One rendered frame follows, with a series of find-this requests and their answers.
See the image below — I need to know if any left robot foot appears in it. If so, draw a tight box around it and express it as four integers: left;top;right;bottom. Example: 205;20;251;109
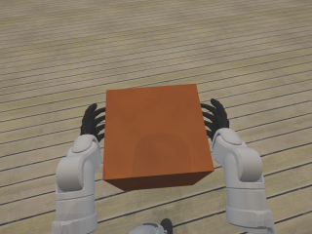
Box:
160;218;174;234

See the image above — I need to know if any robot left hand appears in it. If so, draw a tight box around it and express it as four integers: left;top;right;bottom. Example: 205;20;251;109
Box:
80;103;106;142

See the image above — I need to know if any carton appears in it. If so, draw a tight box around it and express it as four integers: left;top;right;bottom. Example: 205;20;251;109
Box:
102;83;215;191

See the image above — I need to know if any robot left shin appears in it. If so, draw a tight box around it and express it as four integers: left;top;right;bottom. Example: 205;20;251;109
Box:
142;222;168;234

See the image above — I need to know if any robot right forearm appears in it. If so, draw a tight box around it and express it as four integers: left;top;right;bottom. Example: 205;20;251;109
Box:
212;128;277;234

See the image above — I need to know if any robot left forearm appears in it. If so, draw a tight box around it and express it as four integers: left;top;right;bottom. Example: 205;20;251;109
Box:
51;134;102;234

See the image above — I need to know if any robot right hand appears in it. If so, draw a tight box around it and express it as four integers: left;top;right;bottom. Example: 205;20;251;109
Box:
200;98;230;141

